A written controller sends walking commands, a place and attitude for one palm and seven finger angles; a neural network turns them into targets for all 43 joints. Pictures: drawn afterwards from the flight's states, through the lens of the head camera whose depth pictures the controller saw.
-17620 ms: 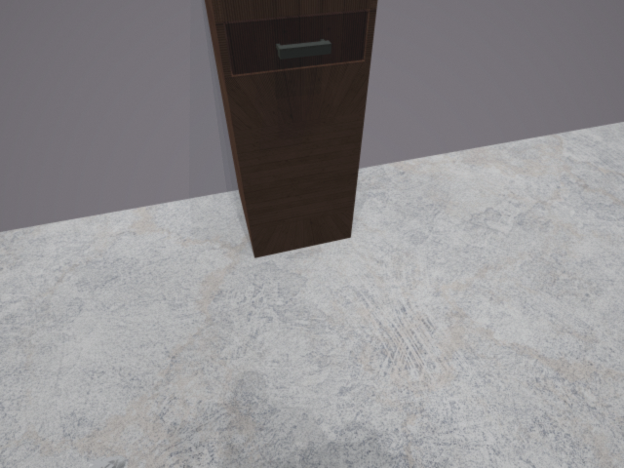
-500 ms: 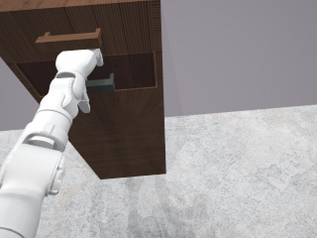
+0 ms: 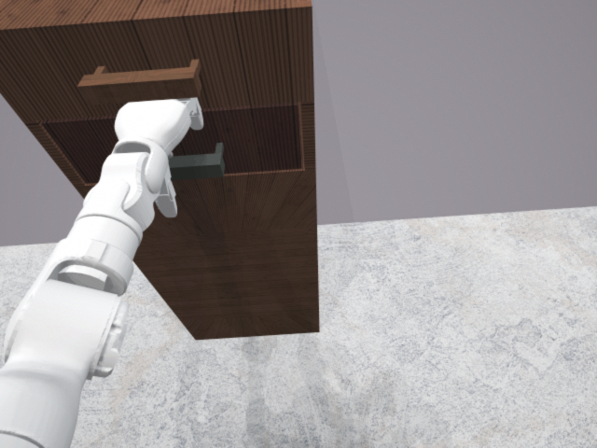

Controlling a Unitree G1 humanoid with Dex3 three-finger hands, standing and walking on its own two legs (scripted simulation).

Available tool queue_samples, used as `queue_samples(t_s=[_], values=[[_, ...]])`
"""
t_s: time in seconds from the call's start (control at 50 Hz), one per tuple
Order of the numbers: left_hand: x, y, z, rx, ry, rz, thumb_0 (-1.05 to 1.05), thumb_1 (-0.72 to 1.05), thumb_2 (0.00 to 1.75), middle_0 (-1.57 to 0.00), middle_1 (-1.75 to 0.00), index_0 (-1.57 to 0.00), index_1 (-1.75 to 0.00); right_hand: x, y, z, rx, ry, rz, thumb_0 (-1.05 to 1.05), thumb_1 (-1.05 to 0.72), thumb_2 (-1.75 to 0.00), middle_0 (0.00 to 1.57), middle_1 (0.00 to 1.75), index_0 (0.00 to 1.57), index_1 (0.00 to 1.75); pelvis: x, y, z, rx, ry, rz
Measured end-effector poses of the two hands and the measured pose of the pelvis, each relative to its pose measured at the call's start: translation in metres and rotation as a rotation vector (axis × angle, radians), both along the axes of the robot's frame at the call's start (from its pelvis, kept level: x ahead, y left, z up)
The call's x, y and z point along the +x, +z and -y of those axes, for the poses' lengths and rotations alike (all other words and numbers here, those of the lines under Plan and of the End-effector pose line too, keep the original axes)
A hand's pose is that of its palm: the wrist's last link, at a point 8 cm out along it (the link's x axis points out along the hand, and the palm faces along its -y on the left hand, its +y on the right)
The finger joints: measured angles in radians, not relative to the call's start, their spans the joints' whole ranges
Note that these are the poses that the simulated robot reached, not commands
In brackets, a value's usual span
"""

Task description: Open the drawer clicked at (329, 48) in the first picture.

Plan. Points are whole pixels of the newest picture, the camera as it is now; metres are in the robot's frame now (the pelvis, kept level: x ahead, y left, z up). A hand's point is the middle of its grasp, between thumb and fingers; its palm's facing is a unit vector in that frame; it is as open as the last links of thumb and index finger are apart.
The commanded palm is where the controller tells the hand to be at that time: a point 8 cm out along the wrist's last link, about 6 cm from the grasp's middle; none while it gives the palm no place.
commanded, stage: re-aim the fingers above the handle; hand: left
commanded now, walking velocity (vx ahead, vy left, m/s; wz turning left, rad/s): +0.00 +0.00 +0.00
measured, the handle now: (179, 159) +0.54 +0.17 +0.09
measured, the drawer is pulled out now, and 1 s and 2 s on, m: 0.00 0.00 0.00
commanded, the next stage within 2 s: lower the fingers behind the handle in 1.64 s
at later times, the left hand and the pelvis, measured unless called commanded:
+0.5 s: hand (169, 154) +0.49 +0.17 +0.14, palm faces +0.00 -0.01 -1.00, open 13.7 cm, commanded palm +0.49 +0.19 +0.22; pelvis +0.00 +0.00 +0.00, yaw +0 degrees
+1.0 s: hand (171, 155) +0.49 +0.16 +0.14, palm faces +0.01 -0.02 -1.00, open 13.8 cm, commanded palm +0.46 +0.18 +0.22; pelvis +0.01 +0.01 +0.00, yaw +0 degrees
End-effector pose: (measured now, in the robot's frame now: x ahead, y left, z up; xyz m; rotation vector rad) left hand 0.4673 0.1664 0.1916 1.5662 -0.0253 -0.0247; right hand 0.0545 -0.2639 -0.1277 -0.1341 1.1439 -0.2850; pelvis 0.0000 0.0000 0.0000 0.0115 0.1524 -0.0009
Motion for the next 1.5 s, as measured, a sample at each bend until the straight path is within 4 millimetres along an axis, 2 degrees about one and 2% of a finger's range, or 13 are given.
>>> queue_samples(t_s=[0.2, 0.34, 0.68, 0.8, 0.92, 1.26, 1.38, 1.5], values=[[0.0, 0.0, 0.0, -0.001, 0.0, -0.001, 0.0, -0.49, 0.3, -0.36, -1.23, -0.33, -1.21, 0.016, 0.002, 0.0, 0.0, 0.009, 0.028, 0.01, -0.91, -0.9, 0.2, 0.3, 0.21, 0.3, 0.003, 0.0, 0.002, 0.0, 0.001, 0.007], [0.0, 0.0, 0.0, -0.003, 0.002, -0.003, 0.0, -0.49, 0.3, -0.35, -1.23, -0.33, -1.22, 0.02, 0.003, 0.002, -0.004, 0.013, 0.039, 0.01, -0.91, -0.9, 0.2, 0.3, 0.21, 0.3, 0.002, 0.0, 0.003, 0.001, 0.003, 0.005], [-0.001, 0.001, 0.002, -0.001, 0.017, -0.005, 0.0, -0.49, 0.3, -0.34, -1.22, -0.33, -1.22, -0.009, 0.001, 0.006, -0.008, -0.019, 0.003, 0.01, -0.91, -0.9, 0.2, 0.3, 0.2, 0.3, -0.004, -0.001, 0.002, 0.001, -0.004, 0.003], [-0.004, 0.001, 0.003, -0.009, 0.0, 0.006, 0.0, -0.49, 0.3, -0.33, -1.2, -0.32, -1.21, -0.008, -0.001, 0.001, 0.009, -0.017, -0.015, 0.01, -0.91, -0.9, 0.2, 0.3, 0.2, 0.3, 0.0, 0.0, 0.0, 0.0, -0.008, 0.012], [-0.004, 0.001, 0.003, -0.011, -0.004, 0.014, 0.0, -0.49, 0.3, -0.32, -1.2, -0.32, -1.21, 0.009, -0.001, -0.006, 0.023, 0.0, 0.003, 0.01, -0.91, -0.9, 0.2, 0.3, 0.2, 0.3, 0.006, 0.001, -0.004, -0.002, -0.007, 0.014], [-0.008, 0.004, 0.005, -0.023, -0.006, 0.017, 0.0, -0.49, 0.3, -0.32, -1.2, -0.32, -1.21, 0.087, 0.007, -0.025, 0.06, 0.096, 0.112, 0.01, -0.91, -0.9, 0.2, 0.3, 0.2, 0.3, 0.022, 0.002, -0.008, -0.004, 0.008, 0.021], [-0.01, 0.006, 0.005, -0.017, -0.01, 0.012, 0.0, -0.49, 0.3, -0.32, -1.2, -0.32, -1.21, 0.099, 0.009, -0.028, 0.07, 0.115, 0.124, 0.01, -0.91, -0.9, 0.2, 0.3, 0.2, 0.3, 0.025, 0.002, -0.007, -0.003, 0.01, 0.025], [-0.011, 0.006, 0.004, -0.017, -0.02, 0.002, 0.0, -0.49, 0.3, -0.32, -1.2, -0.34, -1.21, 0.101, 0.009, -0.027, 0.073, 0.11, 0.125, 0.01, -0.91, -0.9, 0.2, 0.3, 0.2, 0.3, 0.026, 0.003, -0.005, -0.002, 0.006, 0.03]])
